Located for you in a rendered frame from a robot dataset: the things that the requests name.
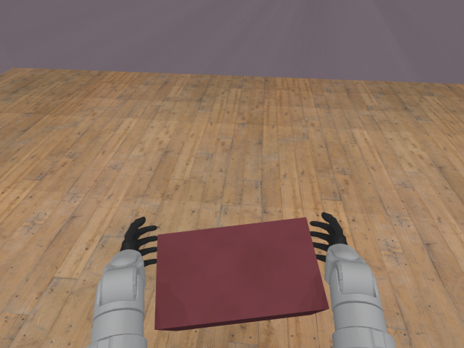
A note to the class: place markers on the carton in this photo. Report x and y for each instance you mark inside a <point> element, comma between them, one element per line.
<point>237,274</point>

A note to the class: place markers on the robot right forearm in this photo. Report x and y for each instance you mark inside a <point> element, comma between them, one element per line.
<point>355,301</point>

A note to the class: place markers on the robot right hand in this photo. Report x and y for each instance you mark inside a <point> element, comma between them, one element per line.
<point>334,229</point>

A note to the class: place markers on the robot left hand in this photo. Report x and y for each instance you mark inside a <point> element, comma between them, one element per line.
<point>132,242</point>

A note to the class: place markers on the robot left forearm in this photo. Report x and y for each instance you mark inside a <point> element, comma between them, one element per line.
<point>118,320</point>

